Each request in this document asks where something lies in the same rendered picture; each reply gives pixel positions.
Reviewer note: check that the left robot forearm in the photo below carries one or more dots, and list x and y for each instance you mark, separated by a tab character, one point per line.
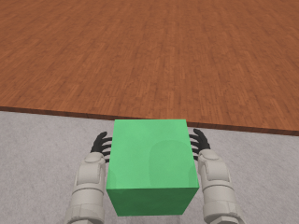
88	191

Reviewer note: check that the left robot hand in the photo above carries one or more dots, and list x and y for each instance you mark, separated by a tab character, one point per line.
99	141

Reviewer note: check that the right robot forearm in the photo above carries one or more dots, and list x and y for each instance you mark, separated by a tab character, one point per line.
220	206

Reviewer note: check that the right robot hand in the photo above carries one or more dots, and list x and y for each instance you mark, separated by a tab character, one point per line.
201	144

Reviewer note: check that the carton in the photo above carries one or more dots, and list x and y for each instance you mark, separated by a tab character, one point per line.
151	170

